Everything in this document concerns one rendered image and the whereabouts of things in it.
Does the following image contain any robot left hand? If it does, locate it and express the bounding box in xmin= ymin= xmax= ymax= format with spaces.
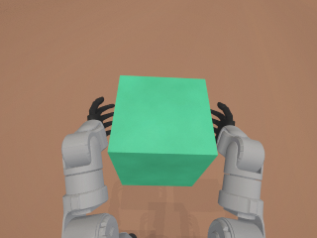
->
xmin=87 ymin=96 xmax=115 ymax=136

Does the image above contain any robot right upper arm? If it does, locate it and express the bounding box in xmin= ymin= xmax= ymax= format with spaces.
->
xmin=207 ymin=217 xmax=264 ymax=238

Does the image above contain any robot right forearm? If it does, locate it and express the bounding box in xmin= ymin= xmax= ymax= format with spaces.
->
xmin=216 ymin=125 xmax=265 ymax=238

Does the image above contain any carton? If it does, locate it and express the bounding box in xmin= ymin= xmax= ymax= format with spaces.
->
xmin=107 ymin=75 xmax=218 ymax=186

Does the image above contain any robot left upper arm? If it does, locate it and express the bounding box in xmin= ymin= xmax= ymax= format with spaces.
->
xmin=62 ymin=213 xmax=119 ymax=238

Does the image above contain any robot left forearm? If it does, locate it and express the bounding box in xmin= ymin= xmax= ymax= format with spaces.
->
xmin=61 ymin=119 xmax=109 ymax=238

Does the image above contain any robot right hand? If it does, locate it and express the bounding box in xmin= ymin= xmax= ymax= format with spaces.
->
xmin=210 ymin=102 xmax=235 ymax=144

